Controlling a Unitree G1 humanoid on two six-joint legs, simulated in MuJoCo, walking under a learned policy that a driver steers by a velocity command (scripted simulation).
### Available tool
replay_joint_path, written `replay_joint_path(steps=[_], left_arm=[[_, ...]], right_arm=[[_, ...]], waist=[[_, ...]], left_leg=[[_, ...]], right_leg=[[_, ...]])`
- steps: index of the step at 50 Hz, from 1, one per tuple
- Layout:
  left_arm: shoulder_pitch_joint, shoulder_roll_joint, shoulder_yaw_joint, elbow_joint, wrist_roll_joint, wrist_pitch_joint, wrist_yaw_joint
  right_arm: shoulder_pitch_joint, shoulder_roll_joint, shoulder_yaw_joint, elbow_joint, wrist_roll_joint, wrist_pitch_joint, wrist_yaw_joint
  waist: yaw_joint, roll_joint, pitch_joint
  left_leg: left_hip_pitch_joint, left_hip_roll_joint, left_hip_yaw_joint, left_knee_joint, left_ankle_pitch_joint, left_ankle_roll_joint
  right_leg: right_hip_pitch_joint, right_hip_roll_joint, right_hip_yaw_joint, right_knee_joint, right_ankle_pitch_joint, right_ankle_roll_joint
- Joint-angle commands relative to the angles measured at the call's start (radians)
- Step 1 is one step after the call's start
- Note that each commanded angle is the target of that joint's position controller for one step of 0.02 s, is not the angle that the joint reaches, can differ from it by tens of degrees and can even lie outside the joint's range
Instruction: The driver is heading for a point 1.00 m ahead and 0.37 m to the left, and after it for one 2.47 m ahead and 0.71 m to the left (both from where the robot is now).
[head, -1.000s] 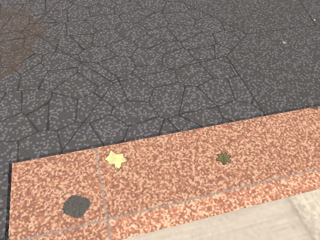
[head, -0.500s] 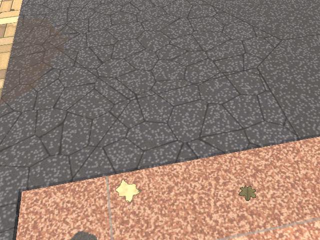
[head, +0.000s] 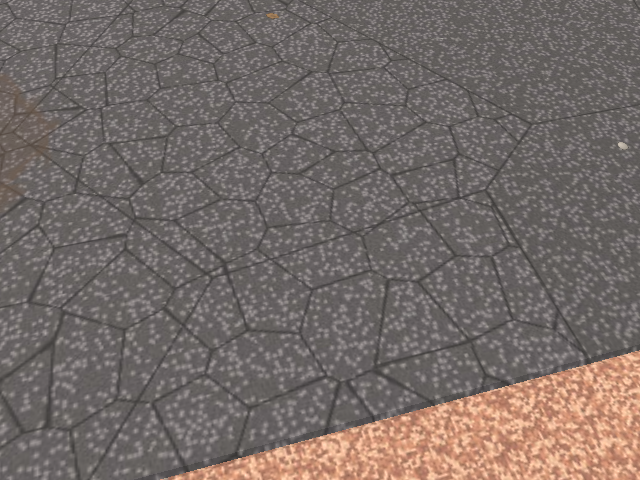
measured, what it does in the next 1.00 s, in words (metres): walks ahead, turning left: right foot, then left foot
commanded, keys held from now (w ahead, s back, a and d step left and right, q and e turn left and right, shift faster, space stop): w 0.06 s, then w+q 0.94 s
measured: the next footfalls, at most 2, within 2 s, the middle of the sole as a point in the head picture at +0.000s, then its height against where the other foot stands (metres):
right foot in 0.26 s outside the picture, level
left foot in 0.78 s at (243, 456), level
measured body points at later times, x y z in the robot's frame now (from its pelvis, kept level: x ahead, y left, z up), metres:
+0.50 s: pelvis +0.27 -0.06 +0.00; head +0.30 -0.06 +0.45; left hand +0.30 +0.23 -0.12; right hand +0.44 -0.32 -0.11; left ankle +0.30 +0.11 -0.66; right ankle +0.28 -0.16 -0.75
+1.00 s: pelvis +0.51 +0.07 +0.00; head +0.54 +0.10 +0.45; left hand +0.55 +0.40 -0.10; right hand +0.72 -0.14 -0.10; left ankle +0.50 +0.14 -0.75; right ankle +0.65 -0.07 -0.67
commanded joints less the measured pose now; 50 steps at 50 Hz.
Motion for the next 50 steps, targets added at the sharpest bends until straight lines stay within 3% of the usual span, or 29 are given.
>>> replay_joint_path(steps=[1,3,7,10,11,12,13,14,15,16,18,19,20,23,27,31,34,36,37,38,39,40,41,42,43,44,45,47,50], left_arm=[[-0.006,0.040,0.006,-0.053,0.006,-0.008,-0.001],[-0.079,0.024,-0.001,-0.068,0.003,-0.019,-0.010],[-0.206,0.035,0.000,-0.112,-0.006,-0.035,-0.030],[-0.192,0.072,0.014,-0.115,-0.007,-0.048,-0.041],[-0.150,0.086,0.021,-0.105,-0.007,-0.053,-0.041],[-0.051,0.113,0.038,-0.076,-0.006,-0.056,-0.036],[0.101,0.167,0.060,-0.045,0.006,-0.058,-0.026],[0.226,0.265,0.085,-0.033,0.027,-0.051,-0.016],[0.256,0.226,0.077,-0.021,0.020,-0.042,-0.020],[0.201,0.145,0.054,-0.027,0.010,-0.039,-0.019],[0.081,0.078,0.032,-0.029,0.009,-0.038,-0.018],[0.039,0.052,0.025,-0.027,0.013,-0.043,-0.018],[0.013,0.051,0.027,-0.023,0.018,-0.048,-0.017],[-0.003,0.075,0.041,0.000,0.020,-0.065,-0.013],[0.012,0.107,0.053,0.027,0.019,-0.058,-0.001],[0.065,0.145,0.065,0.051,0.005,-0.040,0.006],[0.090,0.168,0.076,0.070,-0.013,-0.019,0.005],[0.079,0.197,0.085,0.069,-0.024,-0.005,0.008],[0.070,0.210,0.089,0.067,-0.030,0.002,0.009],[0.053,0.208,0.088,0.063,-0.035,0.010,0.010],[0.066,0.176,0.074,0.055,-0.021,0.008,0.014],[0.141,0.026,0.028,0.001,0.031,-0.009,0.006],[0.092,0.061,0.022,-0.022,0.003,-0.050,-0.005],[-0.020,0.136,0.040,-0.051,-0.039,-0.072,-0.015],[-0.042,0.124,0.034,-0.060,-0.038,-0.086,-0.014],[-0.037,0.122,0.035,-0.045,-0.010,-0.090,-0.005],[-0.018,0.134,0.044,-0.036,0.007,-0.082,-0.003],[0.004,0.122,0.046,-0.036,0.016,-0.058,-0.006],[-0.064,0.079,0.032,-0.059,0.025,-0.039,-0.003]], right_arm=[[-0.059,-0.152,-0.035,-0.063,0.005,-0.018,-0.013],[-0.031,-0.167,-0.038,-0.049,0.011,-0.011,-0.018],[0.060,-0.191,-0.044,-0.007,0.026,0.011,-0.023],[0.060,-0.204,-0.052,0.003,0.029,0.029,-0.033],[0.050,-0.207,-0.054,0.004,0.028,0.034,-0.035],[0.039,-0.195,-0.048,0.003,0.026,0.037,-0.036],[0.042,-0.144,-0.029,-0.008,0.013,0.035,-0.035],[0.118,-0.045,0.001,-0.045,0.004,0.023,-0.033],[0.153,-0.053,0.003,-0.046,0.030,0.009,-0.032],[0.086,-0.158,-0.026,-0.048,0.052,0.007,-0.033],[-0.011,-0.154,-0.033,-0.071,0.040,0.016,-0.035],[-0.013,-0.142,-0.039,-0.071,0.033,0.028,-0.035],[0.004,-0.121,-0.038,-0.069,0.035,0.041,-0.032],[-0.012,-0.081,-0.034,-0.088,0.030,0.068,-0.032],[-0.098,-0.063,-0.026,-0.124,0.026,0.064,-0.017],[-0.236,-0.046,-0.015,-0.176,0.024,0.059,0.011],[-0.287,-0.063,-0.020,-0.214,0.024,0.063,0.024],[-0.260,-0.091,-0.035,-0.225,0.021,0.068,0.028],[-0.194,-0.117,-0.050,-0.215,0.021,0.072,0.026],[-0.057,-0.156,-0.076,-0.181,0.024,0.075,0.020],[0.120,-0.227,-0.113,-0.131,0.028,0.084,0.003],[0.114,-0.348,-0.132,-0.128,0.039,0.083,-0.013],[0.122,-0.310,-0.111,-0.178,0.029,0.059,-0.003],[0.094,-0.235,-0.089,-0.168,0.020,0.041,0.004],[0.051,-0.206,-0.080,-0.165,0.021,0.030,0.003],[-0.023,-0.173,-0.069,-0.174,0.020,0.028,0.001],[-0.072,-0.144,-0.058,-0.191,0.010,0.026,-0.003],[-0.092,-0.148,-0.057,-0.202,0.006,0.024,-0.011],[-0.053,-0.181,-0.066,-0.183,0.013,0.022,-0.032]], waist=[[0.029,0.090,0.006],[-0.001,0.087,0.018],[-0.044,0.087,0.039],[-0.011,0.114,0.021],[0.018,0.128,0.002],[0.074,0.121,-0.054],[0.140,0.090,-0.183],[0.144,-0.116,-0.354],[0.141,-0.272,-0.429],[0.151,-0.149,-0.280],[0.105,-0.059,-0.109],[0.076,-0.074,-0.065],[0.054,-0.088,-0.045],[0.032,-0.045,-0.011],[0.053,-0.016,0.015],[0.105,0.007,0.055],[0.108,0.003,0.070],[0.072,-0.024,0.030],[0.029,-0.038,-0.019],[-0.054,-0.024,-0.091],[-0.132,0.032,-0.181],[-0.027,0.324,-0.223],[-0.059,0.258,-0.410],[-0.089,0.166,-0.286],[-0.056,0.122,-0.188],[-0.008,0.061,-0.127],[0.029,0.073,-0.105],[0.055,0.082,-0.091],[0.043,0.068,-0.048]], left_leg=[[-0.029,0.254,-0.166,-0.185,0.161,0.164],[-0.020,0.236,-0.124,-0.182,0.158,0.140],[0.065,0.275,-0.179,-0.125,0.123,0.134],[0.134,0.314,-0.241,-0.044,0.138,0.108],[0.136,0.312,-0.251,0.002,0.182,0.096],[0.113,0.272,-0.226,0.113,0.281,0.072],[0.010,0.210,-0.185,0.331,0.238,0.037],[-0.333,0.073,-0.095,0.705,-0.088,-0.036],[-0.525,0.030,-0.162,0.907,-0.453,-0.057],[-0.606,0.089,-0.202,0.993,-0.396,-0.054],[-0.584,0.163,-0.163,0.947,-0.239,-0.056],[-0.543,0.191,-0.170,0.901,-0.187,-0.059],[-0.493,0.204,-0.167,0.885,-0.154,-0.065],[-0.499,0.214,-0.162,0.833,-0.080,-0.084],[-0.514,0.209,-0.135,0.608,0.107,-0.088],[-0.499,0.193,-0.065,0.425,0.172,-0.065],[-0.511,0.176,-0.034,0.360,0.095,-0.030],[-0.424,0.123,0.018,0.346,-0.005,0.008],[-0.326,0.082,0.048,0.345,-0.052,0.031],[-0.138,0.031,0.071,0.291,-0.023,0.064],[0.163,0.035,-0.006,0.264,0.011,0.106],[0.471,0.293,-0.517,0.196,-0.086,0.259],[0.568,0.416,-0.924,0.011,-0.295,0.372],[0.506,0.397,-0.806,-0.031,-0.258,0.308],[0.375,0.358,-0.676,-0.022,-0.184,0.270],[0.232,0.315,-0.573,-0.019,-0.068,0.236],[0.132,0.283,-0.502,-0.033,0.040,0.222],[0.038,0.261,-0.451,-0.064,0.155,0.228],[-0.042,0.221,-0.361,-0.081,0.224,0.217]], right_leg=[[-0.002,-0.022,0.005,-0.165,0.180,0.017],[0.034,0.003,-0.018,-0.305,0.281,0.014],[0.050,0.044,-0.014,-0.448,0.287,0.010],[0.109,0.063,0.003,-0.515,0.194,-0.016],[0.176,0.075,-0.010,-0.532,0.158,-0.028],[0.327,0.094,-0.033,-0.567,0.144,-0.053],[0.582,0.024,0.016,-0.526,0.163,-0.098],[0.971,-0.228,0.352,-0.520,0.098,-0.211],[1.040,-0.315,0.661,-0.662,-0.090,-0.290],[0.930,-0.281,0.553,-0.693,-0.184,-0.248],[0.685,-0.205,0.315,-0.748,-0.084,-0.200],[0.600,-0.172,0.232,-0.784,-0.021,-0.189],[0.538,-0.156,0.171,-0.816,0.024,-0.184],[0.488,-0.154,0.042,-0.869,0.167,-0.203],[0.526,-0.129,-0.104,-0.884,0.244,-0.191],[0.596,-0.148,-0.184,-0.881,0.253,-0.177],[0.698,-0.178,-0.214,-0.829,0.333,-0.156],[0.738,-0.179,-0.245,-0.717,0.620,-0.135],[0.741,-0.171,-0.262,-0.603,0.776,-0.123],[0.692,-0.139,-0.291,-0.413,0.840,-0.099],[0.499,-0.099,-0.299,-0.141,0.668,-0.054],[0.045,0.076,-0.268,0.229,-0.234,0.015],[-0.103,0.163,0.003,0.399,-0.419,0.017],[-0.202,0.107,0.045,0.400,-0.322,-0.006],[-0.192,0.063,0.038,0.320,-0.233,-0.027],[-0.125,0.026,0.040,0.228,-0.172,-0.025],[-0.048,0.004,0.048,0.163,-0.130,-0.021],[0.017,0.004,0.037,0.092,-0.094,0.002],[0.016,0.027,0.012,-0.079,0.030,0.047]])
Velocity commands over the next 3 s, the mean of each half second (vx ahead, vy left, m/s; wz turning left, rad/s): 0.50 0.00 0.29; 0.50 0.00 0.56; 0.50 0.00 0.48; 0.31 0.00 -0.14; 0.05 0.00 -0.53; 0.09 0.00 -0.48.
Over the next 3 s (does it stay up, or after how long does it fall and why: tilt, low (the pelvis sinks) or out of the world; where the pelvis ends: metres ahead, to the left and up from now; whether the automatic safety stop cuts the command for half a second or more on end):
stays up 0.95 0.35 0.00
